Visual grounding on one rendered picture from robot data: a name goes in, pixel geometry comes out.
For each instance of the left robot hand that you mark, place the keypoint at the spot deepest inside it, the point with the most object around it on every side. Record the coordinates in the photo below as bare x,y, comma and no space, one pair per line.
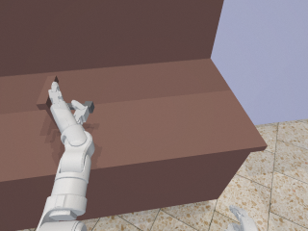
61,112

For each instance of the tap lever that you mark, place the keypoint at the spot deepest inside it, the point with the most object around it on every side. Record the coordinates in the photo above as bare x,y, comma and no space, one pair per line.
87,103

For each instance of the robot left forearm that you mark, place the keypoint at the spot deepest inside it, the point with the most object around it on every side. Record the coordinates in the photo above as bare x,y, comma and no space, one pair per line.
68,197

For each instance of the counter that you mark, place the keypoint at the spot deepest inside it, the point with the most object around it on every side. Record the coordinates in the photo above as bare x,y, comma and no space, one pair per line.
167,129

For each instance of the right robot hand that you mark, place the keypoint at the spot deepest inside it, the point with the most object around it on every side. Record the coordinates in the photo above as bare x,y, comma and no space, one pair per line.
246,223

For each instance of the left robot upper arm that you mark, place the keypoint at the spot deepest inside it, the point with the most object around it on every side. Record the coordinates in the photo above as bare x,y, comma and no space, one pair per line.
69,225

